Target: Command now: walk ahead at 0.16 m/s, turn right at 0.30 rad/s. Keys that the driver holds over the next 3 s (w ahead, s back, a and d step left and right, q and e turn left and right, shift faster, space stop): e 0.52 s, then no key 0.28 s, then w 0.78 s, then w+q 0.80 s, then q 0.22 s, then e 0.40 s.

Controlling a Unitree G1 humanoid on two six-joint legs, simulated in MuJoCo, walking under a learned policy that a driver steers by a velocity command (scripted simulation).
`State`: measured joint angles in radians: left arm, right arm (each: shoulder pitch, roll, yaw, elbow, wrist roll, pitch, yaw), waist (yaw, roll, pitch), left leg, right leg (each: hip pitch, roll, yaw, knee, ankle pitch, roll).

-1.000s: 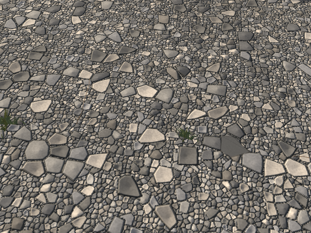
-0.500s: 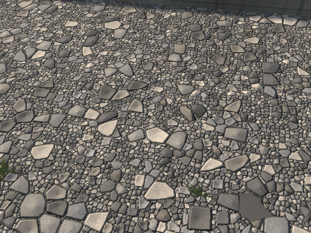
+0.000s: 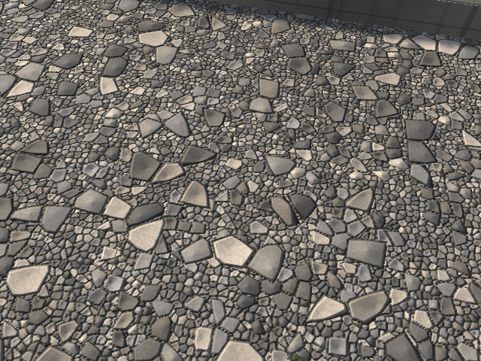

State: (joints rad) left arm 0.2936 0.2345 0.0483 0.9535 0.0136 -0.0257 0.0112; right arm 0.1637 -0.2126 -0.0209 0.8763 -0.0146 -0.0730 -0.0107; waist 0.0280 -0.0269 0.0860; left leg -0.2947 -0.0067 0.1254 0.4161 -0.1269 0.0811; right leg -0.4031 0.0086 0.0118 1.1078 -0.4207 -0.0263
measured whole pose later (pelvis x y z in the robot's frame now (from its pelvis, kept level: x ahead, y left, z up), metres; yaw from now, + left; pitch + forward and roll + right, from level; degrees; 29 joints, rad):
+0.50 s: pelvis +0.03 -0.04 +0.00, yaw -16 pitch +1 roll +1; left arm 0.20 0.25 0.07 0.80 0.01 0.04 0.01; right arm 0.19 -0.27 -0.07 0.84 -0.02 0.04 -0.02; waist 0.00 0.04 0.06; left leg -0.46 0.03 0.05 1.02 -0.44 -0.03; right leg -0.27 0.04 -0.01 0.49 -0.23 -0.07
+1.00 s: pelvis +0.05 -0.02 +0.01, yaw -22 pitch +0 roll -1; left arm 0.22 0.26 0.04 0.87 0.04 0.01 -0.02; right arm 0.33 -0.22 -0.04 0.91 -0.02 -0.01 -0.01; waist -0.01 -0.03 -0.01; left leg -0.10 -0.01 0.00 0.29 -0.20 0.04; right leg -0.39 0.05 0.01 0.84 -0.33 -0.03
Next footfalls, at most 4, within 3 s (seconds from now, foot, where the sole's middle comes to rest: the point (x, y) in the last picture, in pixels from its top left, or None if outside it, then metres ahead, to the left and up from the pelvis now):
0.36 right None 0.07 -0.13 -0.78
0.84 left None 0.11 0.07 -0.78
1.22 right None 0.13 -0.19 -0.78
1.72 left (302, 338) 0.51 -0.16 -0.78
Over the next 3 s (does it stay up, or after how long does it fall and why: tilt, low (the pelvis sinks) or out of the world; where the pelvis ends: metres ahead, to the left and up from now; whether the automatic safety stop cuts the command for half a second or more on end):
stays up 0.84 -0.25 0.00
